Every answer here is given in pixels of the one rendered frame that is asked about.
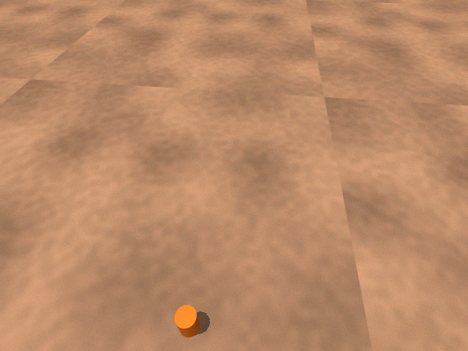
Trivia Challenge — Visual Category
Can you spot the can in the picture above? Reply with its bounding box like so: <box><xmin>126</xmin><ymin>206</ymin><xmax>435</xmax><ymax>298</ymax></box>
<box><xmin>175</xmin><ymin>305</ymin><xmax>200</xmax><ymax>337</ymax></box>

